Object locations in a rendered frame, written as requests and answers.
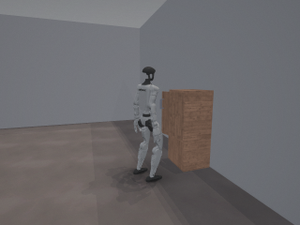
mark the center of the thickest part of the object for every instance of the robot right shin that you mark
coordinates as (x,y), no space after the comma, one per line
(155,159)

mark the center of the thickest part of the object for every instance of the left robot hand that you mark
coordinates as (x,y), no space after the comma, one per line
(135,126)

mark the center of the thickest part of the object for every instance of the robot left upper arm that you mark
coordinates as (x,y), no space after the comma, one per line
(136,99)

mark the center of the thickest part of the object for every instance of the robot right upper arm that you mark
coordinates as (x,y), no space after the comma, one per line
(153,95)

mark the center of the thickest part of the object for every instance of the robot left forearm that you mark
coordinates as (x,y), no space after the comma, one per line
(136,112)

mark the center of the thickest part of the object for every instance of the robot right forearm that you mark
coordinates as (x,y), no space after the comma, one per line
(153,116)

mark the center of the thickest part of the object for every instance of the cupboard door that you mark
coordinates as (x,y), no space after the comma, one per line
(172,114)

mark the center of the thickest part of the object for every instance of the right robot hand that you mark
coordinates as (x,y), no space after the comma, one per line
(156,134)

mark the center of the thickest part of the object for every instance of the right robot thigh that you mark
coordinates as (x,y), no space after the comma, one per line
(159,144)

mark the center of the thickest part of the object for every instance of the handle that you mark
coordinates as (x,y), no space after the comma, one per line
(160,103)

